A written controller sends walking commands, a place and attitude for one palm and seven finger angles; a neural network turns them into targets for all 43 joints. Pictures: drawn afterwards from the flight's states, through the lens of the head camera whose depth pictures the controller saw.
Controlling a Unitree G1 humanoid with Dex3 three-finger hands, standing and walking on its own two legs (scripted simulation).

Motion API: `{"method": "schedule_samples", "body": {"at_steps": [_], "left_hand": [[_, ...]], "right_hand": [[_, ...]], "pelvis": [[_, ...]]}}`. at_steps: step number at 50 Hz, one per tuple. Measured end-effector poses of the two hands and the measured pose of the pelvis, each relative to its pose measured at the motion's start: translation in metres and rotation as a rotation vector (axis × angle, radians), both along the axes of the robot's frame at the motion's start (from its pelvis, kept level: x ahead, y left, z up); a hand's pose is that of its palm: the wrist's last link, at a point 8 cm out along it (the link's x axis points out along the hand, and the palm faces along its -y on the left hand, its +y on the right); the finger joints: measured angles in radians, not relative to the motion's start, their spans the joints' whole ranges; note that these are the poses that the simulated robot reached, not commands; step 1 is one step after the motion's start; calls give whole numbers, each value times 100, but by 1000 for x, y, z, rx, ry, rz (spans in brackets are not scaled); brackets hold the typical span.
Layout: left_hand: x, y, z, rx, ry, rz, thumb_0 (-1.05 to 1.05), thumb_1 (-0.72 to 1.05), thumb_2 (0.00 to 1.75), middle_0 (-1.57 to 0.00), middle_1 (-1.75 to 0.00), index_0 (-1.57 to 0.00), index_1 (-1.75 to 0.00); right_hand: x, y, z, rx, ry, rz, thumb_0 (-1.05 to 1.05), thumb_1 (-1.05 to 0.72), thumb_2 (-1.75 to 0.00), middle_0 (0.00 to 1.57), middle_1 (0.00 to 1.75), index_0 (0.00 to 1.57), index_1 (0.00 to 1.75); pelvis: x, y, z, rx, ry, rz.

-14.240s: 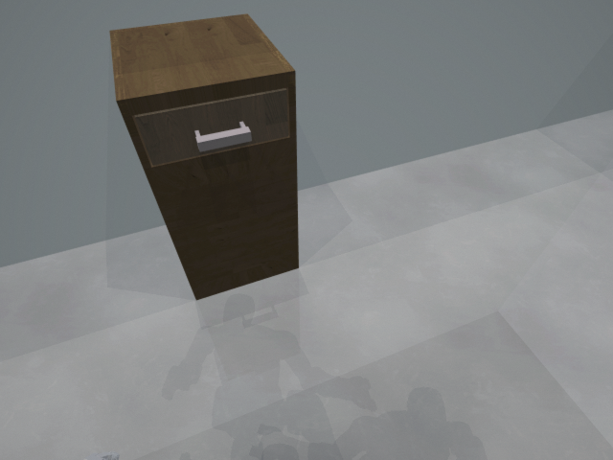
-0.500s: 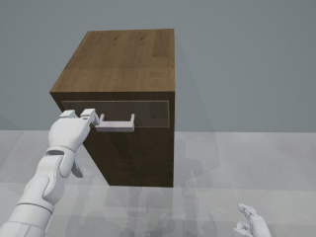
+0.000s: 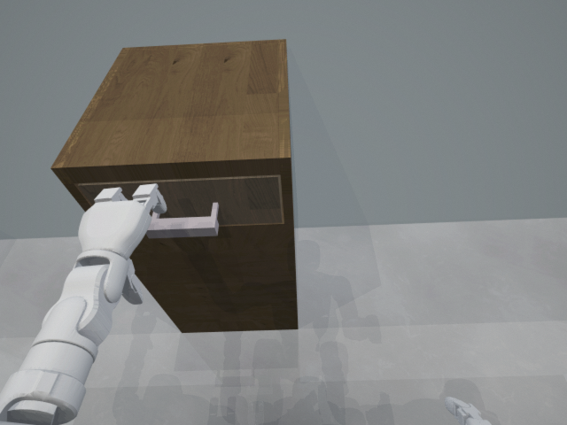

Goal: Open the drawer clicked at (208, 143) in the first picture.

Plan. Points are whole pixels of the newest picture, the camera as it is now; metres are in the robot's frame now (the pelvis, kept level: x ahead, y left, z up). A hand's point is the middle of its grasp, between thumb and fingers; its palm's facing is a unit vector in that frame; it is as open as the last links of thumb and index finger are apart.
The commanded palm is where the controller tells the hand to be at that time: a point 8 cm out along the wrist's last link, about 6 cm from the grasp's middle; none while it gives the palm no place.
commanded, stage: move the hooked fingers above the handle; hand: left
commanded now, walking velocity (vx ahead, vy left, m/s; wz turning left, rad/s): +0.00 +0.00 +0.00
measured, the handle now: (184, 218) +0.48 +0.24 -0.05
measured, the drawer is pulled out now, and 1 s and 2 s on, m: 0.00 0.00 0.00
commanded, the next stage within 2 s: lower the fingers behind the handle in 1.50 s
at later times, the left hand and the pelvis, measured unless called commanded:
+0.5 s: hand (154, 228) +0.40 +0.25 +0.02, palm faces -0.03 -0.04 -1.00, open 13.9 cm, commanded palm +0.38 +0.25 +0.08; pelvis +0.00 +0.02 -0.01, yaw +0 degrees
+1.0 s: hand (164, 219) +0.43 +0.25 +0.01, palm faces -0.03 -0.04 -1.00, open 13.7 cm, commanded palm +0.41 +0.25 +0.07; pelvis +0.00 +0.02 -0.02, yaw -1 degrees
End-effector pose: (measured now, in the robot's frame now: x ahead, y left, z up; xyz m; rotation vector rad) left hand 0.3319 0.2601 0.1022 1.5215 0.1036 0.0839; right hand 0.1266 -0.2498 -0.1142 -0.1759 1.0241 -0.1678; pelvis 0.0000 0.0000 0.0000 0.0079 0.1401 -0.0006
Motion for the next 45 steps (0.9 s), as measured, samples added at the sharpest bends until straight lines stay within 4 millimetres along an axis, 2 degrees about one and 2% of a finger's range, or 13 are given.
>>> {"method": "schedule_samples", "body": {"at_steps": [6, 12, 17, 29, 42, 45], "left_hand": [[11, -2, -9, 8, 24, -26, 0, -49, 30, -32, -120, -32, -120], [32, -11, -13, 7, 5, -65, 0, -49, 30, -32, -120, -32, -120], [47, -7, -15, 9, -3, -44, 0, -49, 30, -32, -120, -32, -120], [52, -9, -30, 7, 16, -64, 0, -49, 30, -32, -120, -32, -120], [82, -12, -36, 23, 25, -39, 0, -49, 30, -32, -120, -32, -120], [83, -12, -36, 15, 17, -38, 0, -49, 30, -33, -122, -34, -122]], "right_hand": [[-6, 0, -3, -16, 20, 2, 1, -90, -90, 21, 30, 20, 30], [-14, 4, -6, -19, 39, -12, 1, -90, -90, 21, 30, 20, 30], [-25, 7, -9, -8, 61, -39, 0, -90, -90, 21, 30, 20, 30], [-51, 11, -14, -12, 140, -61, 0, -90, -90, 21, 30, 20, 30], [-73, 9, -19, -25, 185, -82, 0, -90, -90, 21, 30, 20, 30], [-81, 9, -20, -27, 205, -87, 0, -90, -90, 21, 30, 20, 30]], "pelvis": [[-2, 4, -3, -4, 16, 13], [-3, 8, -6, -6, 40, 12], [-1, 12, -7, -8, 61, -1], [-1, 20, -9, -16, 78, 1], [-5, 22, -15, -22, 121, 4], [-4, 22, -15, -21, 128, 0]]}}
